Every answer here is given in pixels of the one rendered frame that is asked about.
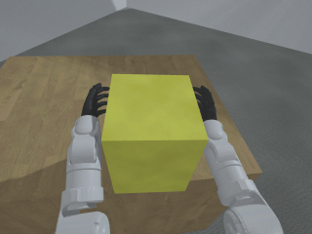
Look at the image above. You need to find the robot left forearm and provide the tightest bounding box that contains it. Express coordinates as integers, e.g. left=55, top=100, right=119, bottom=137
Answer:
left=55, top=115, right=104, bottom=234

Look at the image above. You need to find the robot right upper arm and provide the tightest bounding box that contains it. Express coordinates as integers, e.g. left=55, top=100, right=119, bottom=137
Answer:
left=223, top=203, right=283, bottom=234

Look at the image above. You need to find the pedestal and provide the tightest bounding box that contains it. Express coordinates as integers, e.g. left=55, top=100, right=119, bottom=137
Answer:
left=0, top=55, right=262, bottom=234

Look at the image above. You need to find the carton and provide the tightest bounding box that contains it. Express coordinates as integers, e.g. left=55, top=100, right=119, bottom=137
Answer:
left=101, top=74, right=209, bottom=194

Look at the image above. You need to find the left robot hand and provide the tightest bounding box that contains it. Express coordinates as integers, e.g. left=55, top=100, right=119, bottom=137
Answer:
left=81, top=83, right=110, bottom=117

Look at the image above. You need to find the robot left upper arm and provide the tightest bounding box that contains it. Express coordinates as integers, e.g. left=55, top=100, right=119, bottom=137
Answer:
left=56, top=212, right=110, bottom=234

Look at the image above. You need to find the robot right forearm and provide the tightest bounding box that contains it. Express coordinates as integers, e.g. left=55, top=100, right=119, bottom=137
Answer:
left=203, top=119, right=284, bottom=234

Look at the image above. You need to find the right robot hand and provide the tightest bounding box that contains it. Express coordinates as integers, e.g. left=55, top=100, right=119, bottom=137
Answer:
left=192, top=85, right=217, bottom=122

